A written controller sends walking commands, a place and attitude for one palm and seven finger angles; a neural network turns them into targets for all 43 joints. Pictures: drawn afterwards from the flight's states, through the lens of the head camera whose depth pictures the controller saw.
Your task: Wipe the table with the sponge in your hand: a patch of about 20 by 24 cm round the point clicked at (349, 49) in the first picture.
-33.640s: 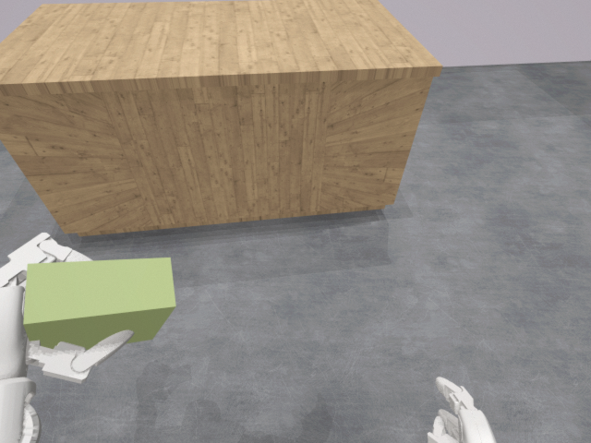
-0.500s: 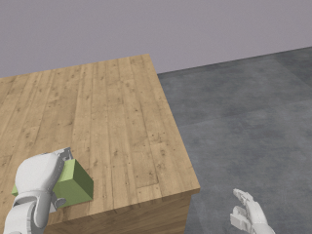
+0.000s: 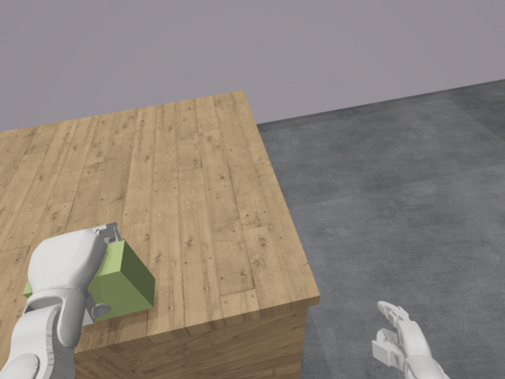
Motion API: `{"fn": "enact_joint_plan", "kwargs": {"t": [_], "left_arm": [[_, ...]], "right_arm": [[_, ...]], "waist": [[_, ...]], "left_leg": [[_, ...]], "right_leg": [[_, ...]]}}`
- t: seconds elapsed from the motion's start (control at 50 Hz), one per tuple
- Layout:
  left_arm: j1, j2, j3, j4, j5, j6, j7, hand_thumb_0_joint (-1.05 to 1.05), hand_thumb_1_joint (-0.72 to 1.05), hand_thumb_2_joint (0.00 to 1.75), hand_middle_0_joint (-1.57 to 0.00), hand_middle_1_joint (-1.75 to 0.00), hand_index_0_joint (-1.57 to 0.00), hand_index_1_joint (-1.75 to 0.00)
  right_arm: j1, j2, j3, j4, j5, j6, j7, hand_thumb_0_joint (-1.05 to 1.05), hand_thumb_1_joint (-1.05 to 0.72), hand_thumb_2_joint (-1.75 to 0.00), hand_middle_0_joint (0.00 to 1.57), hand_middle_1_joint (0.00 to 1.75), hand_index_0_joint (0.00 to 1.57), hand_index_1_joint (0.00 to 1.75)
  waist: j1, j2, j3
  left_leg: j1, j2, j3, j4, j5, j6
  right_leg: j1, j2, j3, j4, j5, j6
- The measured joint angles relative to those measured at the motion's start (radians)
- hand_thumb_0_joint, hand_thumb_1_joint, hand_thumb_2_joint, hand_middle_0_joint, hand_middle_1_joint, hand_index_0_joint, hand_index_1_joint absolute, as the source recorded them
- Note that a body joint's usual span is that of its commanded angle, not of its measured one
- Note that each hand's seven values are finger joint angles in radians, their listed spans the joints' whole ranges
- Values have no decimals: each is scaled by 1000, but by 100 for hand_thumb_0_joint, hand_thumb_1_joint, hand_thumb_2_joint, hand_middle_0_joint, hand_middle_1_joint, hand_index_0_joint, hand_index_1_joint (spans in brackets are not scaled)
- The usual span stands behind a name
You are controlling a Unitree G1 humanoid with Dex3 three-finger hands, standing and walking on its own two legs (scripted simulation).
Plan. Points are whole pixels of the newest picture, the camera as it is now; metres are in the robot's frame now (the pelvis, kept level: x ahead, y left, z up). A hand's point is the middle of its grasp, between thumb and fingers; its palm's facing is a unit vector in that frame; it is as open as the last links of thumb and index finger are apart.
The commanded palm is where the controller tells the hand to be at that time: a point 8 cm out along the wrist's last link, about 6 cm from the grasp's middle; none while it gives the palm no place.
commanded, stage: lift the sponge slowly off the table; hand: left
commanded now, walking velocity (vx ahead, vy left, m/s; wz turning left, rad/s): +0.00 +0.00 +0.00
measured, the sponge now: (103, 291) +0.20 +0.28 +0.05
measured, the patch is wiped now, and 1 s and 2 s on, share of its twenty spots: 1.00 1.00 1.00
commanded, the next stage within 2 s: bring the sponge back beside the body in 1.22 s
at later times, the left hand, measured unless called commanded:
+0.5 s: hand (83, 258) +0.21 +0.29 +0.12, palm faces +0.06 -0.06 -1.00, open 9.6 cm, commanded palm +0.19 +0.29 +0.19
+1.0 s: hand (74, 242) +0.22 +0.29 +0.15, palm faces +0.11 -0.06 -0.99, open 9.6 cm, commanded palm +0.19 +0.29 +0.22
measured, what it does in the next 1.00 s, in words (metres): stands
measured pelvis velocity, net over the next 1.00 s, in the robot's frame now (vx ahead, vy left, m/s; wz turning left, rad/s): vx -0.01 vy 0.00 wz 0.01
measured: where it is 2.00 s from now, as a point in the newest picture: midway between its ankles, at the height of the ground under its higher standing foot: outside the picture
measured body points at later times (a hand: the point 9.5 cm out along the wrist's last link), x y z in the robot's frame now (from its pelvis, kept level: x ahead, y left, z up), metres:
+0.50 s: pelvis -0.01 +0.00 +0.00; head -0.01 -0.05 +0.45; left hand +0.21 +0.29 +0.17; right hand +0.23 -0.21 -0.09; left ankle -0.03 +0.14 -0.74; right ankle -0.01 -0.13 -0.74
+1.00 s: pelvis -0.01 +0.00 +0.00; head -0.01 -0.04 +0.45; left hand +0.21 +0.29 +0.20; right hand +0.25 -0.19 -0.08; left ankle -0.03 +0.14 -0.74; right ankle -0.01 -0.13 -0.74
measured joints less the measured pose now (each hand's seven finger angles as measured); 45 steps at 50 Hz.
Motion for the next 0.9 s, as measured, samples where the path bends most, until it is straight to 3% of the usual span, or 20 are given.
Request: {"fn": "enact_joint_plan", "kwargs": {"t": [0.46,0.9], "left_arm": [[-93,57,36,13,-36,-2,-56,0,-49,108,-78,-138,-79,-137],[-116,89,46,-91,-61,69,-105,0,-49,108,-78,-138,-80,-137]], "right_arm": [[-3,-12,7,1,9,-13,-27,2,-91,-90,20,30,20,30],[-20,-13,22,-19,12,-2,-23,2,-91,-90,20,30,20,30]], "waist": [[-6,3,11],[12,8,6]], "left_leg": [[4,1,-5,-22,29,-5],[-2,-10,-1,-25,28,1]], "right_leg": [[2,2,-3,-13,22,-5],[-7,-8,2,-10,20,1]]}}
